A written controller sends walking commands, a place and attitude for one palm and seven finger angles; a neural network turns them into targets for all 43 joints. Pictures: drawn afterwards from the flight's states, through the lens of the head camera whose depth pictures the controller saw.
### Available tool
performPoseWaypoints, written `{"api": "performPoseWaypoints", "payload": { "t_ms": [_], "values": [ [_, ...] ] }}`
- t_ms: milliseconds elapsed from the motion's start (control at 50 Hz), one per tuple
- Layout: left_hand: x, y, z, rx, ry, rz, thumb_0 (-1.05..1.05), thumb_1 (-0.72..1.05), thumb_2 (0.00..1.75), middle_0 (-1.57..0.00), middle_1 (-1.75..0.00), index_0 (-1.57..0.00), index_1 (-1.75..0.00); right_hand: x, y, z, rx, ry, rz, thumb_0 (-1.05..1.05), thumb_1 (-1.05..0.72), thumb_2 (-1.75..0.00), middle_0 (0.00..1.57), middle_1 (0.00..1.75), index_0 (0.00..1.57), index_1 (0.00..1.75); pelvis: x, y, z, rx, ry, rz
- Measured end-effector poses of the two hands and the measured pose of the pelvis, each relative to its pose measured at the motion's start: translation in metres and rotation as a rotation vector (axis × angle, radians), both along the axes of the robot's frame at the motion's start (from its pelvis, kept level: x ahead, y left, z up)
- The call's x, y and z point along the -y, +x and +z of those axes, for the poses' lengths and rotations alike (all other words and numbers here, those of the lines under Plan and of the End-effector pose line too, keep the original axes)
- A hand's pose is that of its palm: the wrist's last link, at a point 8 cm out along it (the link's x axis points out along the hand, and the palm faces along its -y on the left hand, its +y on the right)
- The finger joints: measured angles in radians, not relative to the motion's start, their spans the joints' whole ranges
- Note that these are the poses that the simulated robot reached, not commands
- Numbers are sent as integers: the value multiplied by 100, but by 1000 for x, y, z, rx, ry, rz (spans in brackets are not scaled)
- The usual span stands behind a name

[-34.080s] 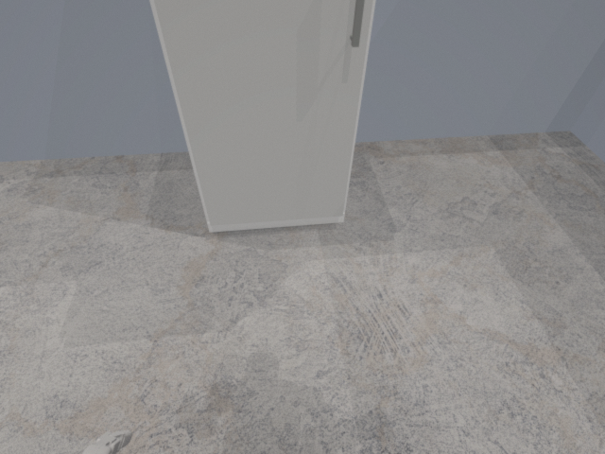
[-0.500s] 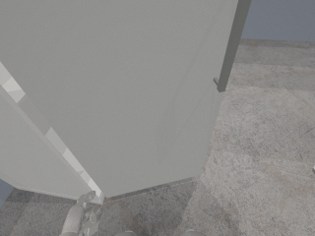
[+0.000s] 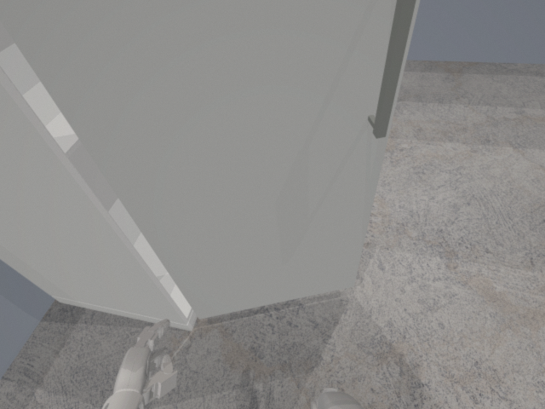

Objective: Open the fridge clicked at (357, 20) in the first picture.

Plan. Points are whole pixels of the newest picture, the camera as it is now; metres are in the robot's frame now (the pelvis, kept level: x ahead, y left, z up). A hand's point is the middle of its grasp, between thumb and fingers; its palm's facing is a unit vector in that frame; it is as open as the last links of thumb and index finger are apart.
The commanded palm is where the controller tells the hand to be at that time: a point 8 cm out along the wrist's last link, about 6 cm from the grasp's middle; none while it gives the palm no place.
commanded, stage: step back with the hand held close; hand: right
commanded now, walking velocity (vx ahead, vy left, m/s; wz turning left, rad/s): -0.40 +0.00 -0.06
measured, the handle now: (389, 54) +0.59 -0.19 +0.22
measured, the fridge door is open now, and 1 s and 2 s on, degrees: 67 67 67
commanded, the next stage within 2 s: stop stepping back and stand still in 0.02 s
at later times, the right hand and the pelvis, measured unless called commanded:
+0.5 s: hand out of the picture +0.06 -0.32 +0.19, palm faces +0.51 +0.76 -0.40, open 7.4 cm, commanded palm +0.02 -0.34 +0.19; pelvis -0.11 -0.04 +0.00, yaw -3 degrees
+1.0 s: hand out of the picture +0.05 -0.36 +0.17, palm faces +0.52 +0.72 -0.46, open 7.4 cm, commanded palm none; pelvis -0.13 -0.07 +0.00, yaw -3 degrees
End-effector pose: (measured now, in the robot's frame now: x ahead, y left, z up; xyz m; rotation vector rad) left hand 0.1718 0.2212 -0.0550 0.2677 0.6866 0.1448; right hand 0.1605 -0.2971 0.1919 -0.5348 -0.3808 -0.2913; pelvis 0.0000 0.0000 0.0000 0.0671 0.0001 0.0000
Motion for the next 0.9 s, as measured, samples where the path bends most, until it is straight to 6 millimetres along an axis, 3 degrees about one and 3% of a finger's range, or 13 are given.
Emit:
{"api": "performPoseWaypoints", "payload": {
  "t_ms": [60, 180, 300, 380, 420, 500, 580, 660, 720, 800, 860, 900],
  "values": [
    [0, -12, 9, 7, 56, 7, 2, 91, 90, -21, -30, -20, -30, 12, -7, -1, 31, -2, 1, 2, -88, -89, 21, 31, 22, 30, 9, -7, -2, 0, -7, 13],
    [15, -47, 15, 36, 46, 3, 2, 91, 90, -20, -30, -20, -30, 29, -18, -3, 32, 43, 0, 2, -88, -89, 21, 30, 21, 30, 24, -51, 4, 37, 9, 17],
    [25, -101, 22, -6, -1, 39, 2, 90, 90, -21, -30, -20, -30, 27, -67, 11, -28, 13, 2, 2, -89, -89, 21, 30, 21, 30, 27, -70, 17, 27, 20, 6],
    [27, -122, 13, -41, -11, 19, 2, 90, 90, -21, -30, -20, -30, 37, -103, 23, -54, -45, -79, 2, -88, -89, 21, 30, 21, 30, 28, -83, 20, 14, -5, -18],
    [24, -126, -2, -32, -16, -6, 2, 90, 90, -21, -30, -20, -30, 42, -119, 23, -33, -87, -118, 2, -88, -89, 21, 30, 21, 30, 28, -95, 7, 13, -52, -24],
    [23, -139, -18, -71, -10, 5, 2, 90, 90, -21, -30, -20, -30, 57, -141, 12, 29, 28, -167, 2, -88, -89, 21, 30, 21, 30, 37, -109, 0, 45, -11, -51],
    [30, -150, -3, -56, 0, 26, 2, 91, 90, -21, -30, -20, -30, 72, -144, -14, 5, 165, -218, 1, -89, -90, 21, 30, 21, 30, 42, -117, 7, 21, -52, -12],
    [37, -153, 3, 3, 64, 5, 2, 91, 90, -21, -30, -20, -30, 72, -136, -27, 6, 216, -179, 2, -89, -90, 21, 30, 21, 30, 59, -129, 0, 10, -47, -42],
    [47, -156, 3, 36, 51, 31, 2, 91, 90, -21, -30, -20, -30, 68, -136, -17, 26, 149, -110, 2, -89, -90, 21, 30, 21, 30, 67, -138, -5, 25, -77, -23],
    [66, -166, 2, 37, -31, 27, 2, 91, 90, -20, -30, -20, -30, 66, -141, 18, 41, -16, -61, 2, -89, -89, 21, 30, 21, 30, 64, -139, 4, 33, -66, -34],
    [74, -170, -12, -2, -80, -3, 2, 90, 90, -21, -30, -20, -30, 70, -148, 35, 41, -116, -95, 2, -88, -89, 21, 30, 21, 30, 63, -136, 2, 30, -50, -49],
    [73, -169, -27, -39, -97, -13, 1, 90, 90, -21, -30, -20, -30, 76, -153, 32, 20, -150, -137, 2, -89, -89, 21, 30, 21, 30, 63, -136, -5, 26, -55, -57]
  ]
}}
